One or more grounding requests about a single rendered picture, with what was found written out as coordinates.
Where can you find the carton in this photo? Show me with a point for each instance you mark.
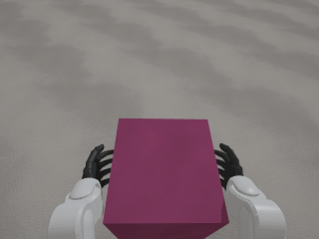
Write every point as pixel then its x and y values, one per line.
pixel 164 181

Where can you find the right robot forearm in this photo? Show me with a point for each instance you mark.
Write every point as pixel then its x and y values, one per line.
pixel 257 217

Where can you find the robot right hand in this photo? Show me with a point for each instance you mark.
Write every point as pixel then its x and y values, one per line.
pixel 230 164

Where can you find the left robot forearm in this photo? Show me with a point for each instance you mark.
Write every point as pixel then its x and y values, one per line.
pixel 76 217

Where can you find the robot left hand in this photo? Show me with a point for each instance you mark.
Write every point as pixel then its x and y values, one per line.
pixel 93 165

